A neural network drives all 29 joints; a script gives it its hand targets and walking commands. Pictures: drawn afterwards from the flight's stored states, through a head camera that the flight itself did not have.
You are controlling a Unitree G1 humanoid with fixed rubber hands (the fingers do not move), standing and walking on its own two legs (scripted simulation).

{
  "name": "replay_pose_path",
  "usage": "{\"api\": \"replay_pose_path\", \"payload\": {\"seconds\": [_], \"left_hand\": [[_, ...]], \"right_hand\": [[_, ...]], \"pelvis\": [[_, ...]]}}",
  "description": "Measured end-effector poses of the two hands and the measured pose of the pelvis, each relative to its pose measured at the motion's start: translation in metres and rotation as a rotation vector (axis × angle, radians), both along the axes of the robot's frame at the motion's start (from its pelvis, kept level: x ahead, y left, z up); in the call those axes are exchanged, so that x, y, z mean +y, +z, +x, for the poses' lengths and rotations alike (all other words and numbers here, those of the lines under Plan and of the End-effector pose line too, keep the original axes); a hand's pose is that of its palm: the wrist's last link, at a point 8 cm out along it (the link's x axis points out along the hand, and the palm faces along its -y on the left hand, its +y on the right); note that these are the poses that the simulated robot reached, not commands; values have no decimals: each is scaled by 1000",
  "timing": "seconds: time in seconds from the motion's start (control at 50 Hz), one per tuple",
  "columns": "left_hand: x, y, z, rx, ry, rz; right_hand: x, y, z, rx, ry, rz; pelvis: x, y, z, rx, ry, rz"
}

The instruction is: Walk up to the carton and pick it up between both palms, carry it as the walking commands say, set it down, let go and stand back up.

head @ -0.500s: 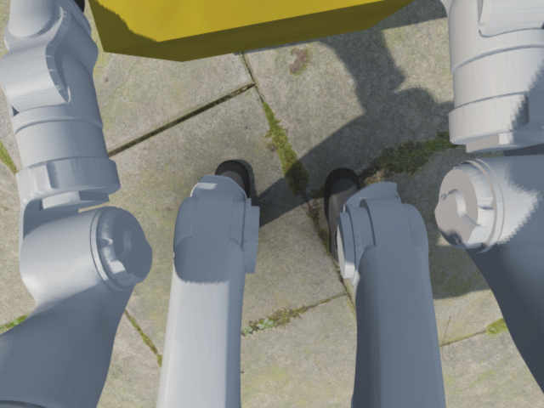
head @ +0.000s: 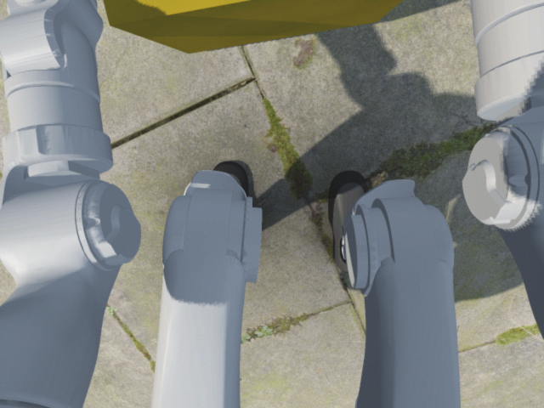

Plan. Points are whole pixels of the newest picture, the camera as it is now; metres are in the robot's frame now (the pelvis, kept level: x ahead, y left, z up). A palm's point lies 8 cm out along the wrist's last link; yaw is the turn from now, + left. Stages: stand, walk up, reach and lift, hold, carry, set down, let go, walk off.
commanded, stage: set down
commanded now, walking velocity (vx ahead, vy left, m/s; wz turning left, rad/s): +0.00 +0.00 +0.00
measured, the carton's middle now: out of the picture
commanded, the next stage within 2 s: none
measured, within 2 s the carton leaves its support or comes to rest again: rests again in 0.74 s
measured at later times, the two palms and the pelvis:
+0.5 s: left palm out of the picture +0.52 +0.25 -0.21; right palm out of the picture +0.59 -0.12 -0.20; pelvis +0.00 +0.00 -0.02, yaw +0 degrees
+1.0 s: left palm out of the picture +0.52 +0.24 -0.21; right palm out of the picture +0.58 -0.12 -0.20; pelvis +0.00 +0.00 -0.02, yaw +0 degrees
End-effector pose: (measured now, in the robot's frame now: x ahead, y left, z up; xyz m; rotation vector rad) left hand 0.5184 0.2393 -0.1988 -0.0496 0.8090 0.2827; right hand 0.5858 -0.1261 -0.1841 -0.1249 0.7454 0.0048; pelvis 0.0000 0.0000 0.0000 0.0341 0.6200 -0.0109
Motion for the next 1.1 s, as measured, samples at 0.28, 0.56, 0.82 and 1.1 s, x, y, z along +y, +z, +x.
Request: {"api": "replay_pose_path", "payload": {"seconds": [0.28,0.56,0.82,1.1], "left_hand": [[5,-1,5,-30,-3,17],[7,-7,3,-31,-8,10],[5,-9,2,-35,-15,22],[6,-11,1,-30,-39,21]], "right_hand": [[4,-3,4,-13,26,-14],[5,-13,1,2,30,-16],[3,-18,-1,4,29,0],[2,-21,-2,12,23,8]], "pelvis": [[-1,-12,1,-18,-1,-2],[0,-16,1,-18,-1,-6],[-3,-21,1,-24,-1,4],[-2,-23,1,-30,-2,1]]}}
